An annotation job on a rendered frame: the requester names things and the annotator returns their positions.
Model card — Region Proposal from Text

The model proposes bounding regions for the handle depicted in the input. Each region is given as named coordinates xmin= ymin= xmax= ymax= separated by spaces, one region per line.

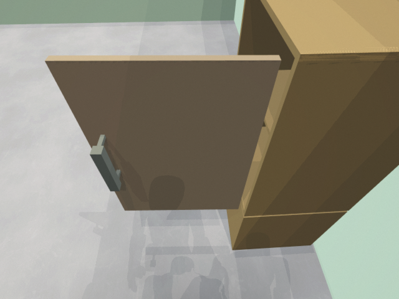
xmin=90 ymin=135 xmax=121 ymax=191

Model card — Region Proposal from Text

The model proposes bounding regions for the cupboard door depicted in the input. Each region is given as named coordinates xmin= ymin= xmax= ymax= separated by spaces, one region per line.
xmin=45 ymin=55 xmax=281 ymax=211

